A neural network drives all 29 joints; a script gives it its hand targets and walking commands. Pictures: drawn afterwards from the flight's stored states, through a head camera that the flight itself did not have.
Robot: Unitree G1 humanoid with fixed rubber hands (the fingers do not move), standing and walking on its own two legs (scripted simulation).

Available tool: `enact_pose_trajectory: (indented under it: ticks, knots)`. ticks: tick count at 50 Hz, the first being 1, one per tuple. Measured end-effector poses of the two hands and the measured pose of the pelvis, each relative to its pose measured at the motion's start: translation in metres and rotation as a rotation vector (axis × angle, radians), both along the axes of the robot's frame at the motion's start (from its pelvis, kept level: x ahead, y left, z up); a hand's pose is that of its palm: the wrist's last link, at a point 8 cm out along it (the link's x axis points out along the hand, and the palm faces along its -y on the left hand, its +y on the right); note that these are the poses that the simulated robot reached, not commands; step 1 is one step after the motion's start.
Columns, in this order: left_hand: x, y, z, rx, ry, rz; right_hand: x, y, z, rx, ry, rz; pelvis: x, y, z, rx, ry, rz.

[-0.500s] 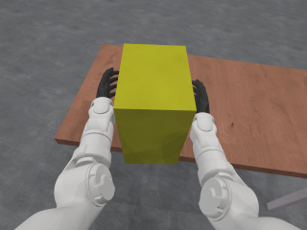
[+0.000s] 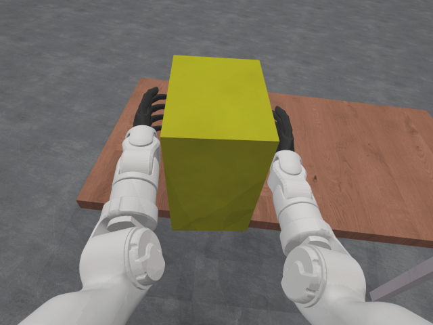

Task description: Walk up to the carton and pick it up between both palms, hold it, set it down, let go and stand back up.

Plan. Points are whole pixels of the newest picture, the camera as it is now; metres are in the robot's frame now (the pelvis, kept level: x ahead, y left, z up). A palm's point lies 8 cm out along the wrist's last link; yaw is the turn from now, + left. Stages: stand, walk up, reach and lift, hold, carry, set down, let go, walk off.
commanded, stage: reach and lift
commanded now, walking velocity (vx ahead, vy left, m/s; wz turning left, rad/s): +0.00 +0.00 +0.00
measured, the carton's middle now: (213, 150) +0.43 +0.00 +0.07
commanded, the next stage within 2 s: none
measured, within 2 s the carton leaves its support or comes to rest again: neither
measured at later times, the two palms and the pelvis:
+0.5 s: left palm (139, 121) +0.41 +0.14 +0.17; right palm (285, 139) +0.38 -0.12 +0.15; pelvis +0.00 +0.00 +0.00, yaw +1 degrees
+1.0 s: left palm (134, 107) +0.38 +0.13 +0.22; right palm (294, 131) +0.37 -0.13 +0.19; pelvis -0.02 +0.00 +0.00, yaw +1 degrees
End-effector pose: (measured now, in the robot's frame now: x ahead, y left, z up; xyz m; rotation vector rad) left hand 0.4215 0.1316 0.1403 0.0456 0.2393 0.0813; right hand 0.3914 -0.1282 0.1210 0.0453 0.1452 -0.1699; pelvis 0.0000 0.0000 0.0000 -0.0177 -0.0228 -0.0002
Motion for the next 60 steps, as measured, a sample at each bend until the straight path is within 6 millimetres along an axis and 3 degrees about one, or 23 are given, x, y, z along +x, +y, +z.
enact_pose_trajectory:
  ticks: [24,49,60]
  knots:
    - [-0.014,0.004,0.028,0.026,-0.024,0.017,-0.006,0.004,0.029,-0.002,-0.025,0.03,-0.004,-0.004,-0.001,-0.001,-0.071,0.018]
    - [-0.037,0.002,0.074,0.046,-0.057,0.034,-0.024,0.001,0.065,0.007,-0.061,0.047,-0.018,-0.003,-0.002,-0.001,-0.117,0.024]
    - [-0.048,0.009,0.096,0.022,-0.084,0.043,-0.028,0.009,0.093,-0.006,-0.096,0.061,-0.015,-0.003,-0.003,0.001,-0.145,0.021]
